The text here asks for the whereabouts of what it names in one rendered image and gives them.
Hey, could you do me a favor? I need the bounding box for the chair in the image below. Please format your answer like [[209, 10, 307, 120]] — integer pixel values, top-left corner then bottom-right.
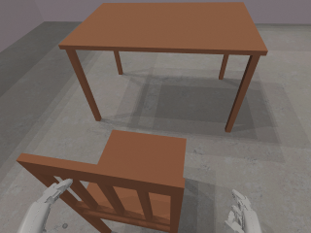
[[16, 129, 187, 233]]

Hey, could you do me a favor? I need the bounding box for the right robot hand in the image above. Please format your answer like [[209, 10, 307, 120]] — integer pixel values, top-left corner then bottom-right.
[[225, 189, 262, 233]]

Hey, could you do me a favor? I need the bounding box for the table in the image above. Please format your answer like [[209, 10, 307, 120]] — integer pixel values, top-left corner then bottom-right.
[[58, 2, 268, 133]]

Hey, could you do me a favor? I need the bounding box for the left robot hand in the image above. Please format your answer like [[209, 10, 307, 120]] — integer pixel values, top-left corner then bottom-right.
[[17, 179, 73, 233]]

